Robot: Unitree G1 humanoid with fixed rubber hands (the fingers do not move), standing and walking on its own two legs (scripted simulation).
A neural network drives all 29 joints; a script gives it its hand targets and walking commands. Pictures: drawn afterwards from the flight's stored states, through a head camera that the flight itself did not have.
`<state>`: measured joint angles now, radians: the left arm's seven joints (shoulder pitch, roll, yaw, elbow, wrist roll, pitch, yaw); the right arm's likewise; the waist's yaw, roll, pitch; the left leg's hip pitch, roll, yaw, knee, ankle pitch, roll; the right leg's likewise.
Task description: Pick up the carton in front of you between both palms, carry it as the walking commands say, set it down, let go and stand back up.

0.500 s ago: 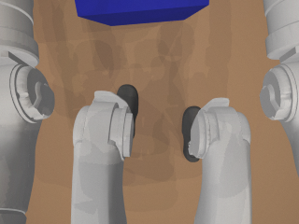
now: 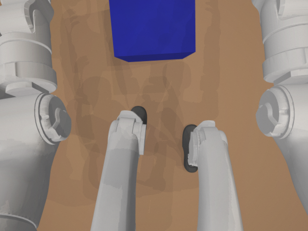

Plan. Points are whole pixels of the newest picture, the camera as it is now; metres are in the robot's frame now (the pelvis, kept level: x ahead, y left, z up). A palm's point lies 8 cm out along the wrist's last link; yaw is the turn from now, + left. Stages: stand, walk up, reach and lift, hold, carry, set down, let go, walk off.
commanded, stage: set down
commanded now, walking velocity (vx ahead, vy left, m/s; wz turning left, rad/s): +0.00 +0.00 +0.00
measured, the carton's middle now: (153, 24) +0.55 +0.09 -0.38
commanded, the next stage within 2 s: let go in 0.36 s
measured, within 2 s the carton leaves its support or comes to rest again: neither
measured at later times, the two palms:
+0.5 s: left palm out of the picture +0.52 +0.29 +0.03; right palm out of the picture +0.59 -0.10 +0.04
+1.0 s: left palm out of the picture +0.35 +0.28 +0.14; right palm out of the picture +0.41 -0.16 +0.13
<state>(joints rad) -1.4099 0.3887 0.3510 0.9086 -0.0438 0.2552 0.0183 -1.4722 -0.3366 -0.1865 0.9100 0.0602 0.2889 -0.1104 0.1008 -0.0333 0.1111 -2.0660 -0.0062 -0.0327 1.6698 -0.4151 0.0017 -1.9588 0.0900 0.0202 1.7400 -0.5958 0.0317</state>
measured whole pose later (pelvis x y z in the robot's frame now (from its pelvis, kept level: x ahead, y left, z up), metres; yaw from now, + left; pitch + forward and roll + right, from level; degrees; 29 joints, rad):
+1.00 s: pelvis +0.07 +0.01 +0.23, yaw +3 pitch +27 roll -1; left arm -0.28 0.22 0.18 0.57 0.03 0.05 -0.11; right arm -0.35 -0.14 -0.18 0.60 -0.08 0.07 -0.02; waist 0.06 -0.01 -0.03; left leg -0.94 -0.02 -0.02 0.67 -0.19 0.02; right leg -0.84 0.03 0.07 0.70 -0.32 0.02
